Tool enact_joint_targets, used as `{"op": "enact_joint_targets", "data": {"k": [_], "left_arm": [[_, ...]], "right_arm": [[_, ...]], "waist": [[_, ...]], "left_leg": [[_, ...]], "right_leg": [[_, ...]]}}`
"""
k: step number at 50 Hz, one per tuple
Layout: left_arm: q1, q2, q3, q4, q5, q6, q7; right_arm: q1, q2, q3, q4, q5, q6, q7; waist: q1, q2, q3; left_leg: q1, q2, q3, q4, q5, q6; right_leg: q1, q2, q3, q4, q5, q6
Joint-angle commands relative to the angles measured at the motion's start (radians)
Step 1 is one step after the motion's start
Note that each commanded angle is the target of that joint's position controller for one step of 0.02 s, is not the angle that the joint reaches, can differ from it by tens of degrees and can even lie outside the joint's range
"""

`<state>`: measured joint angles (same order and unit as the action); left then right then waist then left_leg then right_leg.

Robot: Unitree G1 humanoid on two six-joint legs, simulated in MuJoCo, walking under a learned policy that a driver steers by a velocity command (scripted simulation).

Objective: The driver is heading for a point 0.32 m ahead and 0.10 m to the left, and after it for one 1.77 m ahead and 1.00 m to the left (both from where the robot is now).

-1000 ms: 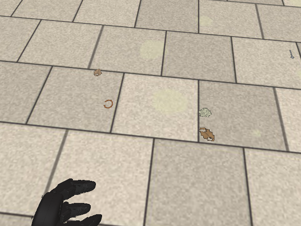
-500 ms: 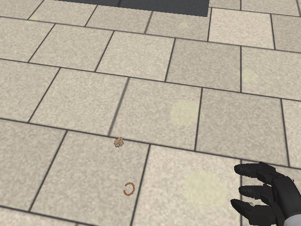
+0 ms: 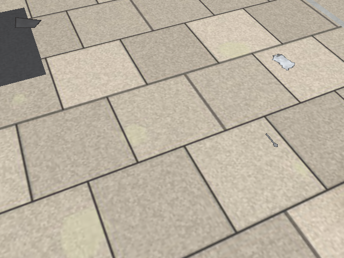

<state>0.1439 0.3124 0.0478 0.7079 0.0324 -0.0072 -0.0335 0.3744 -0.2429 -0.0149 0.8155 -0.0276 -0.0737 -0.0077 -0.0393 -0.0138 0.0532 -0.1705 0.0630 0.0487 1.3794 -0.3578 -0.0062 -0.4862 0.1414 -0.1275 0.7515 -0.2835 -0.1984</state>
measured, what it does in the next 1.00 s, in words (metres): walks ahead, turning left: left foot, then right foot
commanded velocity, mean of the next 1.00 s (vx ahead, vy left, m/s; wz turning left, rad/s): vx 0.35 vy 0.00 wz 0.64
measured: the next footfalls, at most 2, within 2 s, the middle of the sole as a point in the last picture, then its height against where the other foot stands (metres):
left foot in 0.34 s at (139, 240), level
right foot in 0.92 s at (160, 193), level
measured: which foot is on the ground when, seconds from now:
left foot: up 0.00-0.32, down 0.34-0.92, up 0.94-1.00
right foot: down 0.00-0.32, up 0.34-0.90, down 0.92-1.00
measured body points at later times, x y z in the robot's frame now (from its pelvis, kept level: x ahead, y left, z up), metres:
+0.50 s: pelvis +0.38 +0.07 +0.02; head +0.42 +0.08 +0.47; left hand +0.51 +0.36 -0.06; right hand +0.56 -0.18 -0.09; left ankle +0.49 +0.12 -0.70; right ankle +0.34 -0.10 -0.58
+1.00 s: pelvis +0.56 +0.04 +0.03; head +0.59 +0.06 +0.48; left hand +0.53 +0.39 -0.03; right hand +0.88 -0.06 -0.05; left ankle +0.48 +0.12 -0.65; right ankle +0.70 +0.01 -0.70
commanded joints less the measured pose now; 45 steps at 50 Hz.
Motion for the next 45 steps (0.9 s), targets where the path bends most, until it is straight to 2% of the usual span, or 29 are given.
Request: {"op": "enact_joint_targets", "data": {"k": [1,2,3,5,6,8,9,11,12,13,14,15,16,17,18,19,20,21,22,23,25,27,29,32,35,39,42,44,45], "left_arm": [[0.186,0.156,0.055,0.007,0.004,-0.019,0.037],[0.157,0.128,0.041,0.002,0.006,-0.042,0.04],[0.162,0.092,0.026,0.02,-0.001,-0.064,0.038],[0.19,0.09,0.025,0.056,-0.007,-0.097,0.028],[0.21,0.093,0.026,0.067,-0.008,-0.108,0.021],[0.21,0.067,0.016,0.081,-0.016,-0.121,0.011],[0.187,0.056,0.009,0.079,-0.023,-0.126,0.011],[0.221,0.055,0.001,0.092,-0.037,-0.141,0.018],[0.221,0.071,0.002,0.094,-0.039,-0.144,0.025],[0.211,0.121,0.015,0.071,-0.04,-0.125,0.062],[0.184,0.16,0.022,0.061,-0.033,-0.102,0.087],[0.161,0.175,0.03,0.045,-0.024,-0.081,0.106],[0.124,0.178,0.035,0.024,-0.013,-0.064,0.116],[0.024,0.18,0.037,-0.009,-0.015,-0.057,0.113],[-0.006,0.067,0.009,-0.022,-0.009,-0.068,0.079],[0.207,-0.064,-0.024,-0.058,-0.009,-0.082,0.049],[0.299,0.032,-0.024,-0.07,-0.029,-0.099,0.028],[0.203,0.118,-0.007,-0.093,-0.039,-0.102,0.024],[0.119,0.126,0.002,-0.112,-0.029,-0.091,0.032],[0.102,0.122,0.003,-0.123,-0.02,-0.073,0.041],[0.096,0.119,0.01,-0.128,-0.012,-0.044,0.052],[0.069,0.075,0.002,-0.135,-0.001,-0.042,0.066],[0.021,0.054,0.0,-0.149,-0.006,-0.035,0.078],[-0.049,0.063,0.008,-0.159,-0.025,-0.023,0.087],[-0.121,0.065,0.015,-0.165,-0.028,-0.035,0.083],[-0.178,0.076,0.027,-0.162,-0.025,-0.067,0.067],[-0.167,0.094,0.039,-0.144,-0.025,-0.086,0.053],[-0.126,0.106,0.053,-0.121,-0.036,-0.09,0.047],[-0.093,0.102,0.057,-0.104,-0.041,-0.09,0.046]], "right_arm": [[-0.062,-0.163,-0.019,-0.14,0.0,-0.034,0.001],[-0.025,-0.145,-0.013,-0.117,-0.009,-0.013,0.007],[-0.007,-0.126,-0.01,-0.097,-0.012,0.014,0.017],[-0.058,-0.098,-0.008,-0.102,0.0,0.04,0.035],[-0.116,-0.09,-0.006,-0.119,0.01,0.042,0.04],[-0.191,-0.069,-0.003,-0.137,0.019,0.03,0.044],[-0.194,-0.049,0.001,-0.134,0.017,0.021,0.05],[-0.243,-0.018,0.01,-0.135,0.021,0.007,0.066],[-0.24,-0.025,0.008,-0.129,0.02,0.003,0.071],[-0.287,-0.084,-0.021,-0.162,0.073,-0.03,0.071],[-0.246,-0.119,-0.036,-0.166,0.077,-0.039,0.08],[-0.177,-0.149,-0.053,-0.152,0.07,-0.036,0.087],[-0.035,-0.191,-0.077,-0.117,0.066,-0.022,0.086],[0.182,-0.233,-0.101,-0.066,0.061,-0.005,0.073],[0.257,-0.226,-0.094,-0.027,0.058,0.011,0.047],[0.127,-0.259,-0.077,-0.093,-0.017,-0.006,0.038],[0.029,-0.286,-0.094,-0.177,-0.04,-0.006,0.036],[-0.076,-0.26,-0.099,-0.241,-0.005,0.004,0.035],[-0.143,-0.218,-0.087,-0.255,0.038,0.014,0.035],[-0.171,-0.208,-0.08,-0.266,0.045,0.015,0.033],[-0.199,-0.211,-0.088,-0.272,0.038,0.024,0.027],[-0.16,-0.215,-0.093,-0.254,0.045,0.032,0.01],[-0.13,-0.239,-0.104,-0.243,0.051,0.054,-0.015],[-0.143,-0.247,-0.109,-0.259,0.07,0.095,-0.048],[-0.149,-0.238,-0.111,-0.276,0.065,0.118,-0.061],[-0.143,-0.23,-0.117,-0.292,0.054,0.125,-0.061],[-0.168,-0.228,-0.117,-0.315,0.054,0.128,-0.055],[-0.204,-0.225,-0.115,-0.334,0.057,0.13,-0.048],[-0.207,-0.208,-0.108,-0.335,0.063,0.131,-0.043]], "waist": [[0.061,0.109,-0.078],[0.021,0.124,-0.056],[-0.004,0.123,-0.027],[-0.006,0.082,0.041],[0.015,0.064,0.069],[0.025,0.053,0.114],[0.019,0.042,0.094],[0.056,0.014,0.046],[0.056,-0.004,0.022],[0.081,-0.035,-0.045],[0.036,-0.07,-0.089],[0.004,-0.102,-0.132],[-0.064,-0.118,-0.189],[-0.192,-0.087,-0.229],[-0.196,0.164,-0.179],[0.013,0.381,-0.27],[0.004,0.213,-0.5],[0.012,0.031,-0.406],[0.054,-0.126,-0.242],[0.083,-0.134,-0.186],[0.105,-0.071,-0.096],[0.085,-0.039,-0.118],[0.064,0.003,-0.19],[0.042,0.07,-0.231],[0.014,0.129,-0.192],[-0.013,0.169,-0.162],[-0.005,0.17,-0.164],[0.017,0.172,-0.153],[0.036,0.126,-0.155]], "left_leg": [[-0.607,0.061,-0.088,0.092,0.049,0.021],[-0.514,0.082,-0.101,0.043,0.05,0.02],[-0.44,0.103,-0.112,-0.01,0.048,0.013],[-0.462,0.113,-0.117,-0.127,0.093,0.014],[-0.508,0.102,-0.113,-0.202,0.159,0.026],[-0.478,0.057,-0.071,-0.407,0.302,0.045],[-0.408,0.026,-0.016,-0.519,0.408,0.056],[-0.331,-0.025,0.076,-0.689,0.624,0.079],[-0.31,-0.05,0.095,-0.744,0.673,0.09],[-0.297,-0.093,0.068,-0.763,0.682,0.078],[-0.293,-0.124,0.078,-0.812,0.666,0.075],[-0.216,-0.159,0.095,-0.817,0.631,0.072],[-0.066,-0.183,0.091,-0.787,0.589,0.081],[0.165,-0.141,0.009,-0.816,0.621,0.121],[0.3,-0.042,-0.111,-0.892,0.834,0.153],[0.48,0.122,-0.507,-0.748,1.248,0.328],[0.537,0.257,-0.763,-0.924,0.955,0.439],[0.393,0.215,-0.764,-1.012,0.547,0.425],[0.195,0.153,-0.718,-1.083,0.292,0.376],[0.064,0.134,-0.719,-1.119,0.249,0.356],[-0.106,0.033,-0.596,-1.131,0.372,0.304],[-0.138,-0.015,-0.498,-1.071,0.65,0.28],[-0.078,-0.033,-0.479,-1.019,0.756,0.244],[-0.001,-0.056,-0.513,-0.992,0.562,0.157],[0.021,-0.074,-0.565,-0.991,0.387,0.118],[0.087,-0.064,-0.646,-0.942,0.427,0.139],[0.084,-0.059,-0.708,-0.889,0.523,0.147],[0.025,-0.09,-0.733,-0.864,0.453,0.13],[-0.039,-0.137,-0.702,-0.798,0.269,0.104]], "right_leg": [[0.521,-0.391,0.676,-0.516,-0.046,-0.145],[0.389,-0.37,0.591,-0.526,0.042,-0.126],[0.273,-0.343,0.512,-0.56,0.081,-0.105],[0.206,-0.304,0.376,-0.622,0.126,-0.066],[0.226,-0.279,0.301,-0.644,0.205,-0.03],[0.224,-0.219,0.118,-0.623,0.663,0.043],[0.222,-0.185,0.037,-0.597,0.799,0.081],[0.298,-0.195,-0.015,-0.59,0.885,0.116],[0.363,-0.204,-0.031,-0.559,0.936,0.131],[0.444,-0.218,-0.006,-0.462,1.014,0.172],[0.531,-0.231,-0.026,-0.375,1.073,0.208],[0.548,-0.242,-0.031,-0.274,1.14,0.232],[0.506,-0.25,-0.021,-0.116,1.184,0.244],[0.349,-0.226,-0.016,0.182,1.068,0.261],[0.138,-0.048,-0.018,0.61,-0.002,0.28],[-0.172,0.033,0.183,0.953,-0.421,0.305],[-0.196,0.002,0.339,0.987,-0.317,0.271],[-0.194,-0.043,0.336,0.878,-0.233,0.225],[-0.21,-0.08,0.301,0.777,-0.187,0.217],[-0.183,-0.099,0.301,0.708,-0.159,0.222],[-0.118,-0.125,0.298,0.55,-0.136,0.246],[-0.097,-0.12,0.274,0.415,-0.104,0.276],[-0.12,-0.097,0.277,0.329,-0.037,0.302],[-0.172,-0.082,0.308,0.23,0.065,0.311],[-0.187,-0.07,0.327,0.124,0.107,0.298],[-0.172,-0.055,0.347,-0.016,0.101,0.279],[-0.057,-0.044,0.354,-0.152,0.088,0.265],[0.092,-0.05,0.338,-0.292,0.133,0.255],[0.219,-0.085,0.325,-0.412,0.261,0.236]]}}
